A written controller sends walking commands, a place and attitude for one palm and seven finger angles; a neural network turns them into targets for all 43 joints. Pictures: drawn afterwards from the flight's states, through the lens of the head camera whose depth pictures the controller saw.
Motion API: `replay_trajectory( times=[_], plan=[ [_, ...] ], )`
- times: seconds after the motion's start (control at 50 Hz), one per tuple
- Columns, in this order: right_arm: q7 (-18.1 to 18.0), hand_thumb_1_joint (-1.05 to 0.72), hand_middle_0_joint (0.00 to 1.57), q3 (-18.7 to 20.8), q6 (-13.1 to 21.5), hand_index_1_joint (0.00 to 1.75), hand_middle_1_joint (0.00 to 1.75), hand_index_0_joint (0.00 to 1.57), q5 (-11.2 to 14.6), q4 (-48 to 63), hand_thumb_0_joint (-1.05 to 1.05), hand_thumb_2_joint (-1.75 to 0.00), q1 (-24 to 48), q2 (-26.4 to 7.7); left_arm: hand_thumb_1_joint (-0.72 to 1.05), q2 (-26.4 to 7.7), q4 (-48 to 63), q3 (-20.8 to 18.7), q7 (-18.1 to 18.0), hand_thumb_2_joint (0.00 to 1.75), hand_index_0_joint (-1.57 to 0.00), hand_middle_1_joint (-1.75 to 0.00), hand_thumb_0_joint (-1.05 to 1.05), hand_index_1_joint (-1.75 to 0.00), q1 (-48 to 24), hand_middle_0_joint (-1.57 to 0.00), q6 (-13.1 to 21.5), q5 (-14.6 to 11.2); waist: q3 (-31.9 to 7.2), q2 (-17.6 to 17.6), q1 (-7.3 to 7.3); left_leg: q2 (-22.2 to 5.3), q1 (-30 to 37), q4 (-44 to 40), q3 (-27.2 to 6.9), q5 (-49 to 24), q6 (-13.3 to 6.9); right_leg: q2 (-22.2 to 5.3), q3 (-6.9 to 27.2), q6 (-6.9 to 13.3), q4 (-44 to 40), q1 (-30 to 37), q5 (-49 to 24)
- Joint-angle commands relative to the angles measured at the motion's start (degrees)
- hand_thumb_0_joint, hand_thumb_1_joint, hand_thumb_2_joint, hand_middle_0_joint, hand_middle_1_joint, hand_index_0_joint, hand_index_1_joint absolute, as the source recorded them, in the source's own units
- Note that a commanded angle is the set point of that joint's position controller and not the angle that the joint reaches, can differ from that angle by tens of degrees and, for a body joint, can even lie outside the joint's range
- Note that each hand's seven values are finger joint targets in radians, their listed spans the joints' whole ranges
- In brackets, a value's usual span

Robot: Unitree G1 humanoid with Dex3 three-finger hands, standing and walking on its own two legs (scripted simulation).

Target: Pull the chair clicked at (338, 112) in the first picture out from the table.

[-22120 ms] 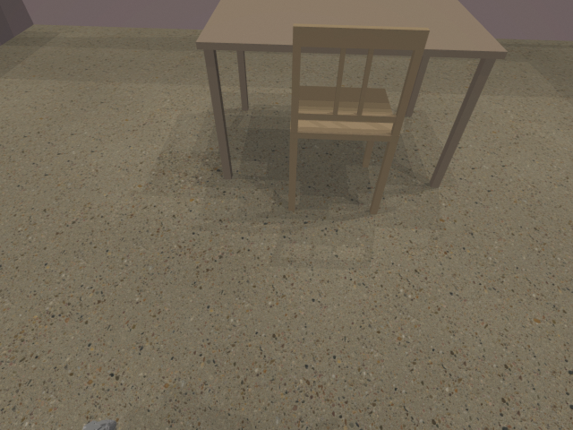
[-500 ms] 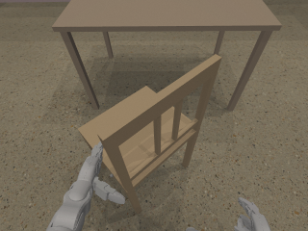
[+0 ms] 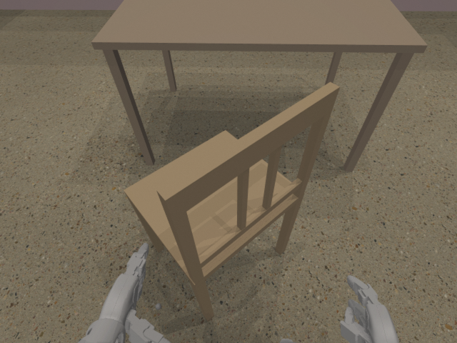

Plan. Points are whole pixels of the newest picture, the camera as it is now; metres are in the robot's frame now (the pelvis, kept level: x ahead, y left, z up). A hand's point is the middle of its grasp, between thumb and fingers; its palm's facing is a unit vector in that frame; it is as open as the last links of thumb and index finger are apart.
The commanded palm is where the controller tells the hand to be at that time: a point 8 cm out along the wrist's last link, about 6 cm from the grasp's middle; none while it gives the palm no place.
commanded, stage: draw the fingers out of the gap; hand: left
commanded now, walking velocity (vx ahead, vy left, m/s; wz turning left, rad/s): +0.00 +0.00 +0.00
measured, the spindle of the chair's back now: (242, 200) +0.43 -0.02 -0.06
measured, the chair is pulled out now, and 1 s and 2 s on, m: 0.47 0.47 0.47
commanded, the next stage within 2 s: draw the hand back to the body in 0.16 s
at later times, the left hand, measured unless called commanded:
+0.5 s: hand (132, 307) +0.18 +0.14 +0.05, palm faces +0.01 -1.00 +0.00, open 17.5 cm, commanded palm +0.14 +0.21 +0.05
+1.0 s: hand (69, 294) +0.18 +0.21 +0.10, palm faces +0.23 -0.90 -0.36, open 15.9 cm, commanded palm +0.15 +0.26 +0.14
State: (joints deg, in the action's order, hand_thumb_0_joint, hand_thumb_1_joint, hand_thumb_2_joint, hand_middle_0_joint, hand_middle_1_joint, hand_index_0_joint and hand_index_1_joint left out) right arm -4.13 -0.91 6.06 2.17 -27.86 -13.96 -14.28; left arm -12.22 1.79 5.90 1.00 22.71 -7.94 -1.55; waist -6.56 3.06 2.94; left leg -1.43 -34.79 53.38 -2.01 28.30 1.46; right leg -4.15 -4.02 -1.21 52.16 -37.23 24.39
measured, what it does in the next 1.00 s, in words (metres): stands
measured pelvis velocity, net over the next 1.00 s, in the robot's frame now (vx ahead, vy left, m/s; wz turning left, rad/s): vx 0.01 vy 0.01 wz -0.01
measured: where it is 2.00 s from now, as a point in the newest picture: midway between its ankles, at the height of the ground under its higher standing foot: outside the picture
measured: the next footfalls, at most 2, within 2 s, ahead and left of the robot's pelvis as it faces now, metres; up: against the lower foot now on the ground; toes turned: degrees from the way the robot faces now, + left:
none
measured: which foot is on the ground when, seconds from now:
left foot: down 0.00-1.00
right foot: down 0.00-1.00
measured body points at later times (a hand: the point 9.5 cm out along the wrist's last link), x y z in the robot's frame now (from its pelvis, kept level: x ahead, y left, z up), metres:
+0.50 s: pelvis -0.01 +0.01 -0.03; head +0.03 +0.01 +0.42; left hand +0.18 +0.20 +0.05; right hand +0.18 -0.23 -0.09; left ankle -0.02 +0.14 -0.69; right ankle +0.01 -0.13 -0.69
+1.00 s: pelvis +0.01 +0.01 +0.02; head +0.01 -0.02 +0.47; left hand +0.17 +0.26 +0.12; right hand +0.19 -0.23 -0.06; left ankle -0.02 +0.14 -0.69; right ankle +0.01 -0.13 -0.69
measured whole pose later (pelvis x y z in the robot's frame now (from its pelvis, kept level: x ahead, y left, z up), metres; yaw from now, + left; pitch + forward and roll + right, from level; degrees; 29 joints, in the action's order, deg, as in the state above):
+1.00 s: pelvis +0.01 +0.01 +0.02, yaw +0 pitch +3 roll -1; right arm -7.1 -0.1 5.1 2.7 -29.4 -14.8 -12.6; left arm -17.2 24.6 -5.6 -8.2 38.7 -0.5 -4.0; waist -4.4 4.4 -1.3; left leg -1.8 -22.4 45.8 -1.4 26.8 1.1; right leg -3.6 -3.9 -1.7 44.1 -24.7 22.5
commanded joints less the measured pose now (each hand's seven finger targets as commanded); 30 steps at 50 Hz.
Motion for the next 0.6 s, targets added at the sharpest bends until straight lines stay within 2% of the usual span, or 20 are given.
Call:
replay_trajectory(
  times=[0.0, 0.06, 0.12, 0.16, 0.22, 0.26, 0.28, 0.3, 0.32, 0.34, 0.36, 0.4, 0.44, 0.46, 0.48, 0.52, 0.54, 0.56, 0.58],
  plan=[
    [-0.62, -0.90, 0.20, 2.96, 2.89, 0.30, 0.30, 0.20, 0.07, 10.28, 0.00, -0.90, 3.44, -6.73, -0.55, -5.17, 15.03, -3.35, -1.23, 0.20, 0.00, 0.00, 0.00, 0.00, -0.08, 0.00, 2.79, 0.27, -7.92, -3.51, 0.32, 1.83, 1.69, -7.53, 0.70, -13.30, -2.67, 2.10, -0.59, 1.29, -7.81, 6.84, -9.83],
    [-0.69, -0.90, 0.20, 3.23, 2.89, 0.30, 0.30, 0.20, 0.08, 10.76, 0.00, -0.90, 4.10, -6.24, -0.55, -4.91, 16.79, -3.38, -1.50, 0.20, 0.00, 0.00, 0.00, 0.00, 5.65, 0.00, 2.65, 0.61, -8.01, -2.27, -0.52, 1.75, 1.28, -7.25, 0.53, -14.60, -2.52, 2.14, -0.87, 1.67, -7.04, 6.86, -10.63],
    [-0.65, -0.90, 0.20, 3.14, 2.89, 0.30, 0.30, 0.20, 0.11, 11.68, 0.00, -0.90, 4.01, -5.80, -0.55, -2.64, 19.89, -0.45, -1.53, 0.20, 0.00, 0.00, 0.00, 0.00, 8.28, 0.00, 2.57, 1.03, -7.42, -2.22, 0.06, 1.79, 0.85, -6.72, 0.37, -14.01, -2.55, 2.15, -1.15, 1.59, -6.52, 5.43, -9.73],
    [-0.99, -0.90, 0.20, 3.31, 2.76, 0.30, 0.30, 0.20, -0.01, 11.47, 0.00, -0.90, 4.40, -5.82, -0.55, -3.90, 19.82, -1.58, -1.73, 0.20, 0.00, 0.00, 0.00, 0.00, 9.55, 0.00, 2.21, 1.30, -6.32, -3.27, 0.05, 1.79, -0.34, -6.32, 0.18, -13.28, -2.59, 2.29, -1.24, 1.63, -6.45, 4.84, -8.89],
    [-1.25, -0.90, 0.20, 3.26, 2.77, 0.30, 0.30, 0.20, 0.09, 12.33, 0.00, -0.90, 4.06, -5.62, -0.55, -3.11, 22.43, -0.29, -1.62, 0.20, 0.00, 0.00, 0.00, 0.00, 11.01, 0.00, 2.59, 1.43, -6.22, -3.11, 0.38, 1.80, -0.60, -5.90, 0.13, -11.62, -2.67, 2.34, -1.32, 1.50, -6.14, 3.33, -6.83],
    [-1.54, -0.90, 0.20, 3.40, 2.70, 0.30, 0.30, 0.20, 0.07, 12.23, 0.00, -0.90, 4.04, -5.67, -0.55, -5.02, 23.31, -2.12, -1.86, 0.20, 0.00, 0.00, 0.00, 0.00, 11.62, 0.00, 2.81, 1.65, -6.25, -2.84, 0.01, 1.82, -1.22, -5.47, 0.07, -11.27, -2.68, 2.44, -1.31, 1.70, -5.85, 3.06, -6.08],
    [-1.66, -0.90, 0.20, 2.91, 4.51, 0.30, 0.30, 0.20, 0.05, 12.18, 0.00, -0.90, 3.45, -4.94, -0.55, 1.40, 32.80, -2.65, -1.29, 0.20, 0.00, 0.00, 0.00, 0.00, 6.78, 0.00, 10.21, -7.33, -6.18, -4.34, 0.42, 2.33, -1.00, -3.49, -0.27, -12.49, -2.19, 2.97, -2.47, 1.56, -5.03, 1.00, -7.43],
    [-1.51, -0.90, 0.20, 3.17, 5.58, 0.30, 0.30, 0.20, -0.06, 10.54, 0.00, -0.90, 3.56, -5.06, -0.55, -0.69, 29.86, -3.50, -0.95, 0.20, 0.00, 0.00, 0.00, 0.00, 10.06, 0.00, 13.46, -7.05, -8.30, -2.73, -0.58, 2.26, -0.87, -2.84, -0.11, -12.97, -2.04, 2.94, -2.08, 1.84, -3.84, 1.72, -7.79],
    [-1.23, -0.90, 0.20, 3.39, 6.19, 0.30, 0.30, 0.20, 0.18, 10.13, 0.00, -0.90, 2.66, -5.07, -0.55, -1.64, 30.85, -5.26, -0.78, 0.20, 0.00, 0.00, 0.00, 0.00, 10.78, 0.00, 16.03, -8.23, -9.64, -1.82, -0.79, 2.08, -0.48, -2.56, -0.45, -14.52, -1.84, 2.95, -2.23, 1.87, -2.84, 1.45, -9.02],
    [-0.82, -0.90, 0.20, 3.53, 6.72, 0.30, 0.30, 0.20, 0.23, 9.67, 0.00, -0.90, 2.56, -4.75, -0.55, -1.03, 31.53, -5.06, -0.37, 0.20, 0.00, 0.00, 0.00, 0.00, 11.63, 0.00, 18.54, -8.61, -10.21, -0.19, -1.11, 2.06, -0.13, -2.30, -0.40, -15.50, -1.60, 2.91, -2.15, 1.93, -2.05, 1.30, -9.79],
    [-0.38, -0.90, 0.20, 3.88, 6.78, 0.30, 0.30, 0.20, 0.18, 8.75, 0.00, -0.90, 2.71, -4.51, -0.55, -1.87, 30.35, -6.91, -0.28, 0.20, 0.00, 0.00, 0.00, 0.00, 13.05, 0.00, 20.78, -8.87, -9.66, -0.60, -1.81, 1.87, -1.59, -1.85, -0.49, -16.11, -1.40, 3.13, -2.24, 2.09, -1.24, 1.19, -10.04],
    [0.66, -0.90, 0.20, 4.13, 6.89, 0.30, 0.30, 0.20, 0.23, 7.84, 0.00, -0.90, 3.57, -4.09, -0.55, -0.25, 28.69, -5.73, 1.09, 0.20, 0.00, 0.00, 0.00, 0.00, 12.10, 0.00, 26.27, -8.90, -7.50, -1.22, -1.37, 1.66, -4.14, -0.36, -0.55, -14.59, -1.04, 3.11, -2.13, 2.09, 0.50, -1.60, -8.82],
    [1.77, -0.90, 0.20, 4.74, 6.63, 0.30, 0.30, 0.20, 0.23, 7.13, 0.00, -0.90, 4.78, -3.86, -0.55, -0.42, 26.32, -6.09, 3.22, 0.20, 0.00, 0.00, 0.00, 0.00, 12.36, 0.00, 32.06, -8.58, -6.73, -1.83, -1.57, 1.28, -7.40, 1.71, -0.48, -12.42, -0.89, 3.05, -1.54, 2.11, 2.33, -4.40, -6.86],
    [2.17, -0.90, 0.20, 5.13, 6.09, 0.30, 0.30, 0.20, 0.38, 7.11, 0.00, -0.90, 5.29, -4.16, -0.55, -2.04, 23.67, -7.89, 4.10, 0.20, 0.00, 0.00, 0.00, 0.00, 14.54, 0.00, 32.60, -8.00, -7.32, -1.67, -2.25, 1.14, -7.93, 1.45, -0.37, -11.63, -1.01, 3.11, -1.23, 2.38, 2.35, -3.33, -5.81],
    [2.40, -0.90, 0.20, 5.09, 5.46, 0.30, 0.30, 0.20, 0.62, 8.55, 0.00, -0.90, 5.61, -4.37, -0.55, -1.61, 24.48, -7.06, 5.25, 0.20, 0.00, 0.00, 0.00, 0.00, 15.78, 0.00, 31.88, -8.00, -8.17, -0.73, -2.25, 1.18, -6.96, 0.53, 0.16, -10.20, -1.20, 2.94, -0.85, 2.28, 1.50, -1.95, -4.99],
    [2.08, -0.90, 0.20, 5.11, 4.07, 0.30, 0.30, 0.20, 1.40, 10.46, 0.00, -0.90, 6.54, -4.64, -0.55, -3.76, 26.88, -9.62, 6.52, 0.20, 0.00, 0.00, 0.00, 0.00, 18.39, 0.00, 28.23, -9.02, -10.14, -0.19, -2.95, 1.16, -5.58, -1.49, 0.54, -9.32, -1.49, 2.81, -0.58, 2.22, -0.31, 1.71, -4.35],
    [1.72, -0.90, 0.20, 4.86, 3.78, 0.30, 0.30, 0.20, 1.67, 11.24, 0.00, -0.90, 6.82, -4.53, -0.55, -3.70, 29.82, -9.36, 6.82, 0.20, 0.00, 0.00, 0.00, 0.00, 17.36, 0.00, 26.63, -9.73, -10.74, -0.05, -2.64, 1.18, -4.55, -2.13, 0.54, -9.65, -1.71, 2.73, -0.65, 2.03, -0.99, 2.58, -4.88],
    [1.35, -0.90, 0.20, 4.71, 3.60, 0.30, 0.30, 0.20, 1.78, 11.32, 0.00, -0.90, 7.17, -4.45, -0.55, -4.84, 31.34, -11.08, 6.57, 0.20, 0.00, 0.00, 0.00, 0.00, 17.34, 0.00, 25.20, -10.49, -11.26, -0.14, -2.84, 1.17, -4.31, -2.52, 0.39, -9.95, -1.81, 2.90, -0.78, 2.01, -1.43, 3.76, -4.87],
    [0.91, -0.90, 0.20, 4.37, 3.59, 0.30, 0.30, 0.20, 1.87, 11.46, 0.00, -0.90, 6.92, -4.28, -0.55, -5.18, 34.44, -11.40, 6.23, 0.20, 0.00, 0.00, 0.00, 0.00, 15.89, 0.00, 24.50, -11.24, -10.65, -0.67, -2.41, 1.18, -3.77, -3.14, 0.30, -10.02, -1.90, 2.88, -0.97, 1.86, -2.17, 4.25, -4.89]
  ],
)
